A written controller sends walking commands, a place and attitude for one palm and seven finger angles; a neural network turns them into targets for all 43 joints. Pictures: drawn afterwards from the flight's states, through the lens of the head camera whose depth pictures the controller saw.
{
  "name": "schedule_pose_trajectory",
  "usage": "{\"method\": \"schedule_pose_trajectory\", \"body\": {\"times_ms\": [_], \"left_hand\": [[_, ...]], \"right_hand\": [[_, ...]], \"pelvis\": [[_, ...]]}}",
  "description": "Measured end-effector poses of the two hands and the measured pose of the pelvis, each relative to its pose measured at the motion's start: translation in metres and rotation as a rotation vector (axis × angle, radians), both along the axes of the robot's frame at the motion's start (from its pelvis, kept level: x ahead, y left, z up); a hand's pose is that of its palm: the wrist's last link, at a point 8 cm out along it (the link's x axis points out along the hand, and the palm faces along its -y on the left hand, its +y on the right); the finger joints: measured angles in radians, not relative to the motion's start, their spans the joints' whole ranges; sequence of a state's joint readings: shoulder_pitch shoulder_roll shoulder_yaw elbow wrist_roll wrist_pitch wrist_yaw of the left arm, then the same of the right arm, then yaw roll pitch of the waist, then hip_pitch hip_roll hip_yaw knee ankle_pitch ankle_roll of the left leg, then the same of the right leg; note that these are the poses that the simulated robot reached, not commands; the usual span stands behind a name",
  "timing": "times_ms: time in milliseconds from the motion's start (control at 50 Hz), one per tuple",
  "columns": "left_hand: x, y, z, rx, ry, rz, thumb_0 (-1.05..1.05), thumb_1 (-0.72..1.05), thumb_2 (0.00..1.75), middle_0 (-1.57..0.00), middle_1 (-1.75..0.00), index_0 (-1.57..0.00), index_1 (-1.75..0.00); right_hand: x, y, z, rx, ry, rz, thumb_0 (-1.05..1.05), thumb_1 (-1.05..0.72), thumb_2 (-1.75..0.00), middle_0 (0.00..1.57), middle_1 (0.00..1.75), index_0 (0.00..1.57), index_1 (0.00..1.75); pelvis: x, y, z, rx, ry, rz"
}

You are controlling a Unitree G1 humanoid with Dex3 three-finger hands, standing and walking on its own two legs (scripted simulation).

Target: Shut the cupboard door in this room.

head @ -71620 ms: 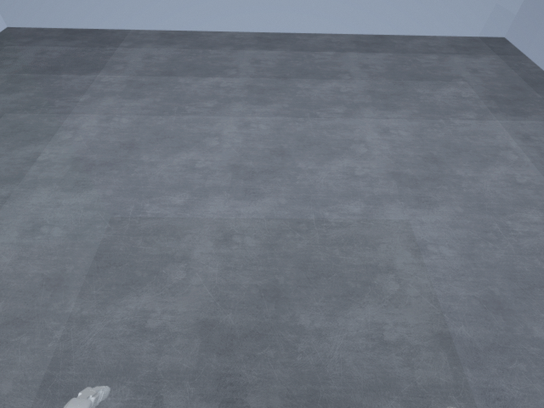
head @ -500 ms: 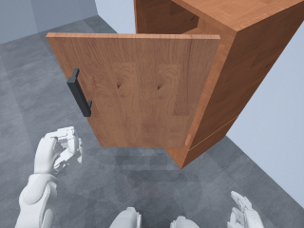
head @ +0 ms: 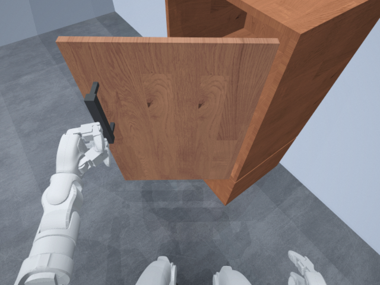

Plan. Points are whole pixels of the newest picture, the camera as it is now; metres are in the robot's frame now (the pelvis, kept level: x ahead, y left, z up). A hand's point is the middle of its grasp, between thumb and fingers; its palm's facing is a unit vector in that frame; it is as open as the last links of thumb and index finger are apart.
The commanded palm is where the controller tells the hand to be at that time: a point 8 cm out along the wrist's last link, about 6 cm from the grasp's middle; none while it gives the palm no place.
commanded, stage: bring the fist close to the handle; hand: left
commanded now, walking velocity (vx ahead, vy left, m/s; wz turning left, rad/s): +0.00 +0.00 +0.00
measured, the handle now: (103, 114) +0.48 +0.23 +0.05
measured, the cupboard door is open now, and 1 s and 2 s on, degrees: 55 51 39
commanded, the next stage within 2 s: push the door shut along its arc in 0.44 s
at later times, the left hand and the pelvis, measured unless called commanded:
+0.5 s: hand (98, 151) +0.37 +0.21 +0.05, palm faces +0.08 -1.00 -0.02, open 3.1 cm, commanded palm +0.35 +0.25 +0.05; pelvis +0.00 -0.01 +0.00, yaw +0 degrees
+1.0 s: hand (106, 132) +0.42 +0.20 +0.06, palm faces -0.05 -1.00 -0.03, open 3.1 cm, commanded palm +0.41 +0.24 +0.05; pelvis +0.00 +0.00 -0.01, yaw +0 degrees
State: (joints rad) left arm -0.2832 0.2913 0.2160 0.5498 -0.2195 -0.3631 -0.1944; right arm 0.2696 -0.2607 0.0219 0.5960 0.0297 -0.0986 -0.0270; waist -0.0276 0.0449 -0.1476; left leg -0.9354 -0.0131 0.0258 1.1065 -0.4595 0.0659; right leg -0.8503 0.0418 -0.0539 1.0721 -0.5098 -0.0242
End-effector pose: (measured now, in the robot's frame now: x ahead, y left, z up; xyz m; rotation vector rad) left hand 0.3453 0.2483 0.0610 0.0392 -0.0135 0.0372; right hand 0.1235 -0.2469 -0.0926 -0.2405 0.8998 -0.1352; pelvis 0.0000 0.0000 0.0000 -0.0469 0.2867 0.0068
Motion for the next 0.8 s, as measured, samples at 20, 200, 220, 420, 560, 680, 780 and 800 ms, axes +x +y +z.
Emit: {"method": "schedule_pose_trajectory", "body": {"times_ms": [20, 200, 220, 420, 560, 680, 780, 800], "left_hand": [[0.001, -0.001, -0.001, -0.004, 0.014, -0.004, 0.01, 0.9, 0.9, -1.3, -1.5, -1.3, -1.5], [0.009, 0.002, -0.005, -0.016, -0.022, 0.041, 0.02, 0.9, 0.9, -1.3, -1.5, -1.3, -1.5], [0.008, 0.002, -0.004, -0.009, -0.028, 0.038, 0.02, 0.9, 0.9, -1.3, -1.5, -1.3, -1.5], [-0.001, 0.012, -0.01, -0.023, 0.006, 0.044, 0.01, 0.9, 0.9, -1.3, -1.5, -1.3, -1.5], [0.002, 0.013, -0.006, -0.017, -0.022, 0.025, 0.01, 0.9, 0.9, -1.3, -1.5, -1.3, -1.5], [0.011, 0.013, -0.011, -0.023, 0.017, -0.003, 0.01, 0.9, 0.9, -1.3, -1.5, -1.3, -1.5], [0.028, 0.014, -0.004, -0.015, -0.017, -0.026, 0.02, 0.9, 0.9, -1.3, -1.5, -1.3, -1.5], [0.032, 0.013, -0.001, -0.012, -0.024, -0.037, 0.02, 0.9, 0.9, -1.3, -1.5, -1.3, -1.5]], "right_hand": [[-0.003, 0.0, 0.0, 0.001, 0.008, -0.004, 0.01, -0.91, -0.9, 0.2, 0.3, 0.2, 0.3], [-0.024, -0.011, -0.003, -0.018, 0.08, -0.03, 0.01, -0.91, -0.9, 0.2, 0.3, 0.2, 0.3], [-0.025, -0.012, -0.004, -0.018, 0.084, -0.033, 0.01, -0.91, -0.9, 0.2, 0.3, 0.2, 0.3], [-0.022, -0.017, -0.002, -0.026, 0.084, -0.04, 0.01, -0.91, -0.9, 0.2, 0.3, 0.2, 0.3], [-0.011, -0.016, -0.002, -0.03, 0.055, -0.02, 0.01, -0.91, -0.9, 0.2, 0.3, 0.2, 0.3], [-0.007, -0.014, -0.003, -0.032, 0.046, -0.017, 0.01, -0.91, -0.9, 0.2, 0.3, 0.2, 0.3], [-0.013, -0.013, -0.005, -0.041, 0.062, -0.023, 0.01, -0.91, -0.9, 0.2, 0.3, 0.2, 0.3], [-0.015, -0.014, -0.006, -0.041, 0.069, -0.025, 0.01, -0.91, -0.9, 0.2, 0.3, 0.2, 0.3]], "pelvis": [[0.0, 0.0, 0.001, 0.001, 0.0, -0.001], [0.0, -0.003, 0.0, 0.005, 0.007, -0.008], [0.0, -0.003, 0.0, 0.005, 0.007, -0.009], [-0.001, -0.006, 0.001, 0.006, 0.001, -0.005], [-0.003, -0.007, -0.002, 0.001, 0.004, 0.001], [-0.004, -0.006, -0.003, -0.001, 0.008, 0.003], [-0.005, -0.005, -0.005, -0.006, 0.015, 0.005], [-0.005, -0.005, -0.006, -0.007, 0.017, 0.006]]}}
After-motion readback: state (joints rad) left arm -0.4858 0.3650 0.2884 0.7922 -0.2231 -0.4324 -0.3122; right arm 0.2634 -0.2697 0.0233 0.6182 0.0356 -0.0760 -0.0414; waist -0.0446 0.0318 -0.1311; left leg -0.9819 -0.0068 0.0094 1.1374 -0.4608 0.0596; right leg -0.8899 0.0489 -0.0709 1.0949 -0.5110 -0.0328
